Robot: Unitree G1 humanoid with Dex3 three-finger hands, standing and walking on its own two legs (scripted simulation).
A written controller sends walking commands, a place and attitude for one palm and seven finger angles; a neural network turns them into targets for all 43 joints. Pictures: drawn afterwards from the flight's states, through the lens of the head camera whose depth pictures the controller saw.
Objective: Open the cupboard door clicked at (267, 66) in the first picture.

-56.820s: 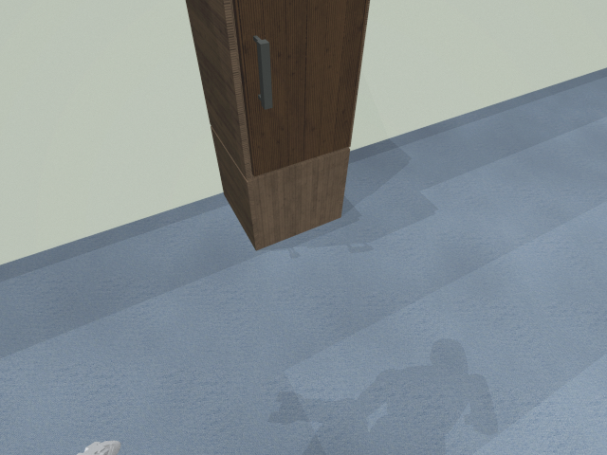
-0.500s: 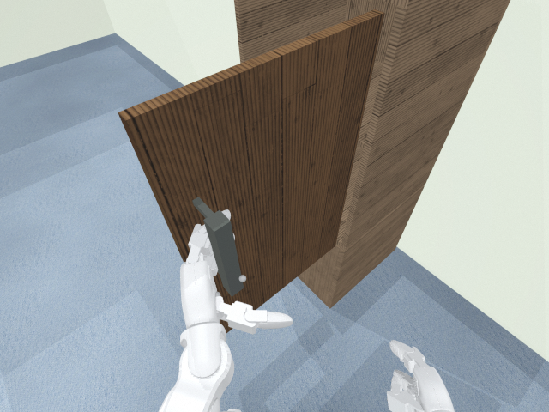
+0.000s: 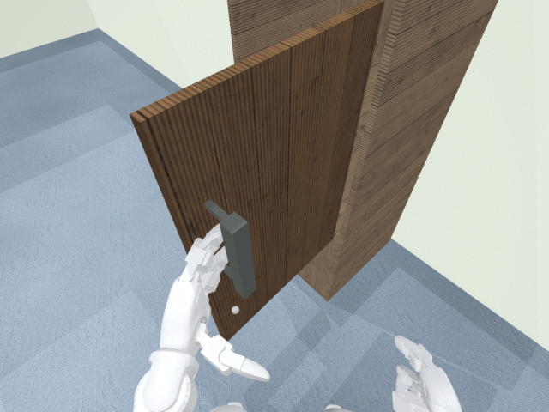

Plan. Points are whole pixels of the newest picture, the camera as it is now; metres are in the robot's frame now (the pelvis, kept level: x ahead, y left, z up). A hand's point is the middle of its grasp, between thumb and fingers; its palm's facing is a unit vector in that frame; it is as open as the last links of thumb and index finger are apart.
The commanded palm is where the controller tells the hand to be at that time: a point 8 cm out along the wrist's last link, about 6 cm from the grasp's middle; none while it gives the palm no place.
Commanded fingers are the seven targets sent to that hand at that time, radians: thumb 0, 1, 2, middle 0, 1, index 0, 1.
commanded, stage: slide the hand sideways off the handle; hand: left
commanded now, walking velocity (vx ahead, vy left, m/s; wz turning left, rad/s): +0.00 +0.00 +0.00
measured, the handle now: (230, 251) +0.32 +0.08 +0.07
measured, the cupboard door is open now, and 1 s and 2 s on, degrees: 93 93 93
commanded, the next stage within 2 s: draw the hand back to the body in 0.64 s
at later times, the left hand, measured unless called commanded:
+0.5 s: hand (202, 337) +0.20 +0.10 +0.07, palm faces -0.06 -1.00 -0.02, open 16.1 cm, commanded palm +0.17 +0.17 +0.07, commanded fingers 0.00 -0.50 0.30 -0.15 -0.30 -0.15 -0.30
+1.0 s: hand (154, 335) +0.20 +0.15 +0.10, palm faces -0.01 -1.00 -0.05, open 16.3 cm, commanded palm +0.16 +0.21 +0.11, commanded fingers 0.00 -0.50 0.30 -0.15 -0.30 -0.15 -0.30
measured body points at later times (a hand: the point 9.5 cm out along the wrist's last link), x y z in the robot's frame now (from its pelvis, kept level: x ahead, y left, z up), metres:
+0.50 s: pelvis +0.01 -0.01 -0.01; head +0.05 -0.02 +0.44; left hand +0.20 +0.16 +0.08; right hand +0.20 -0.23 -0.08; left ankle +0.02 +0.10 -0.68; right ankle +0.03 -0.09 -0.68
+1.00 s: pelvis +0.02 +0.00 +0.00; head +0.04 -0.02 +0.45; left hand +0.19 +0.20 +0.10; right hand +0.20 -0.22 -0.07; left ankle +0.02 +0.10 -0.68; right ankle +0.03 -0.09 -0.68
